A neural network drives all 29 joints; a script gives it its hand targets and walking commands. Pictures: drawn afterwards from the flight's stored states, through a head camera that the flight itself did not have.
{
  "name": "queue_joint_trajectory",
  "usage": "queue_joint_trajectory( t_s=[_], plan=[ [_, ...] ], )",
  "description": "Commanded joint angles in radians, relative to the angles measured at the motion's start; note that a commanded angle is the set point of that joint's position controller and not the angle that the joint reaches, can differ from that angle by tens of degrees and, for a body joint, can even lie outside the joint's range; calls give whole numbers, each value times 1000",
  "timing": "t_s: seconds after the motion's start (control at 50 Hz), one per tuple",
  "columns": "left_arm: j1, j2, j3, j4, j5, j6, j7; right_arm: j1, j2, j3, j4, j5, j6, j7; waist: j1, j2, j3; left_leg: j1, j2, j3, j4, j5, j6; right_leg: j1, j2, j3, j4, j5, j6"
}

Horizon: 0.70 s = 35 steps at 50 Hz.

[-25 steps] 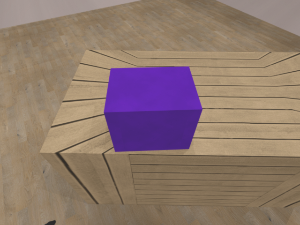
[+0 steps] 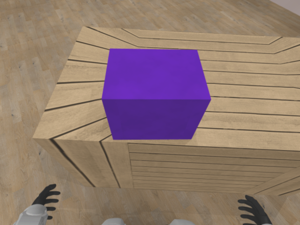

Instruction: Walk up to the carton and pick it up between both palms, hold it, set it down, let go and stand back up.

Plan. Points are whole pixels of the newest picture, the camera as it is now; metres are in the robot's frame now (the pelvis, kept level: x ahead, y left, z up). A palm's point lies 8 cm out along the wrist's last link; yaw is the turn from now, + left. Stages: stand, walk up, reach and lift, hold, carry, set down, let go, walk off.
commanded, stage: reach and lift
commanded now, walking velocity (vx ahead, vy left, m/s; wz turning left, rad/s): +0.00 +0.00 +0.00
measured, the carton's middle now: (153, 96) +0.47 +0.00 +0.02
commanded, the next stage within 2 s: none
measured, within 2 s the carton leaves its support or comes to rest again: neither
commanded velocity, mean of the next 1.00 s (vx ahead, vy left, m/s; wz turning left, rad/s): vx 0.00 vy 0.00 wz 0.00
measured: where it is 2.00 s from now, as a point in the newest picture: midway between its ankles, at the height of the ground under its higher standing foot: outside the picture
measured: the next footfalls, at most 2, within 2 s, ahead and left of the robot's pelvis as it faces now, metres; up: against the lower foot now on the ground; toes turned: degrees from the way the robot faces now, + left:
none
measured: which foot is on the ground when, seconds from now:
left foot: down 0.00-1.00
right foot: down 0.00-1.00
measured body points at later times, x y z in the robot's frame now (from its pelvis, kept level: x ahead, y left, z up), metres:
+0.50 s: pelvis +0.03 +0.00 +0.01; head +0.07 +0.01 +0.46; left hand +0.21 +0.26 -0.07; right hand +0.16 -0.27 -0.07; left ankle +0.03 +0.14 -0.73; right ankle +0.03 -0.11 -0.73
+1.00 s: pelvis +0.03 +0.02 +0.02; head +0.03 +0.02 +0.47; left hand +0.23 +0.25 -0.03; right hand +0.19 -0.25 -0.03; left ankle +0.03 +0.14 -0.73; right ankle +0.03 -0.11 -0.73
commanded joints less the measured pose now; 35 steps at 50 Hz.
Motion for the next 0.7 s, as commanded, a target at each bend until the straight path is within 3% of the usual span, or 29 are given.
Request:
queue_joint_trajectory(
  t_s=[0.0, 0.04, 0.08, 0.12, 0.16, 0.2, 0.26, 0.3, 0.34, 0.36, 0.38, 0.4, 0.44, 0.46, 0.48, 0.54, 0.56, 0.58, 0.62, 0.64, 0.68],
  plan=[
    [-69, 95, 51, -344, 68, 185, -29, -19, -233, -87, -145, 76, 34, 10, -52, 68, -285, 104, -2, 56, 5, 45, -66, 58, 14, -42, -18, 122, -9],
    [0, 77, 90, -384, 98, 204, -37, 32, -240, -45, -157, 123, 47, 9, -46, 120, -304, 164, -23, 61, -24, 210, -75, 92, 22, -39, -39, 232, -3],
    [69, 43, 107, -411, 116, 201, -37, 64, -284, -45, -174, 143, 40, 7, -47, 98, -314, 219, -32, 41, -27, 373, -88, 143, 40, -38, -52, 369, 8],
    [88, 43, 134, -412, 134, 176, -41, 59, -266, 6, -228, 163, 19, 0, -22, 42, -277, 232, -56, 53, -29, 406, -71, 154, 46, -20, -71, 443, 20],
    [100, 50, 173, -409, 136, 143, -49, 65, -237, 40, -307, 173, 7, -9, -8, -29, -246, 199, -74, 67, -66, 303, -45, 192, 34, 10, -99, 505, 31],
    [95, 51, 194, -380, 118, 107, -60, 94, -195, 57, -375, 163, 8, -20, 1, -80, -141, 181, -82, 87, -121, 189, -16, 189, 23, 33, -148, 445, 52],
    [57, 44, 171, -393, 91, 69, -55, 92, -139, 54, -433, 136, 18, -10, 19, -73, -65, 214, -76, 96, -181, 144, -3, 96, 31, 24, -202, 295, 58],
    [49, 7, 152, -415, 66, 47, -47, 121, -115, 43, -454, 124, 27, -2, 24, -32, -71, 220, -70, 102, -200, 142, -4, 73, 28, 28, -220, 270, 48],
    [58, 22, 142, -445, 45, 13, -41, 140, -105, 40, -505, 121, 9, 4, 9, -6, -135, 253, -71, 108, -200, 168, -12, 88, 33, 32, -216, 296, 44],
    [60, -5, 119, -498, 31, -11, -32, 166, -114, 21, -495, 114, -3, 5, -6, 35, -159, 261, -64, 110, -196, 211, -22, 92, 36, 32, -220, 290, 36],
    [71, 1, 130, -500, 21, -32, -25, 171, -115, 19, -511, 115, -15, 4, 13, 52, -199, 271, -63, 107, -187, 227, -25, 84, 31, 36, -219, 311, 32],
    [90, -6, 118, -517, 13, -51, -20, 194, -109, 8, -514, 115, -28, 2, -5, 62, -221, 279, -61, 104, -183, 253, -30, 103, 34, 36, -221, 319, 28],
    [120, 6, 125, -522, 10, -87, -15, 223, -110, 8, -541, 103, -59, -11, -8, 41, -263, 297, -64, 106, -169, 262, -34, 115, 38, 35, -212, 361, 29],
    [129, 16, 120, -527, 5, -111, -14, 217, -89, 15, -549, 121, -80, -16, 0, 69, -281, 288, -62, 102, -170, 280, -30, 121, 44, 35, -216, 355, 28],
    [141, 3, 107, -526, 3, -126, -13, 233, -113, -23, -513, 98, -89, -24, -32, 61, -253, 296, -58, 94, -177, 278, -40, 132, 51, 28, -223, 331, 24],
    [180, -8, 107, -491, -6, -164, -14, 244, -87, 4, -562, 113, -121, -33, -5, 12, -250, 312, -61, 90, -194, 260, -30, 130, 52, 32, -243, 311, 15],
    [170, 5, 98, -490, -20, -178, -11, 234, -78, 4, -566, 109, -121, -34, -16, -13, -228, 303, -59, 83, -211, 224, -18, 128, 56, 32, -250, 252, 20],
    [169, 7, 97, -502, -27, -197, -10, 219, -68, 18, -595, 110, -127, -32, -1, 3, -217, 297, -61, 89, -217, 239, -20, 136, 62, 36, -260, 238, 22],
    [157, -22, 69, -465, -53, -216, -11, 221, -71, -15, -590, 93, -120, -26, -16, -26, -178, 291, -55, 77, -239, 185, -10, 120, 56, 36, -281, 189, 14],
    [144, -2, 74, -451, -61, -222, -9, 208, -49, 8, -598, 98, -112, -25, -4, -30, -173, 277, -52, 86, -235, 178, -11, 123, 51, 46, -276, 184, 10],
    [148, -17, 61, -442, -57, -231, -8, 207, -58, -3, -589, 98, -96, -20, -4, 2, -136, 250, -51, 75, -261, 154, -12, 134, 56, 47, -281, 167, 9]
  ],
)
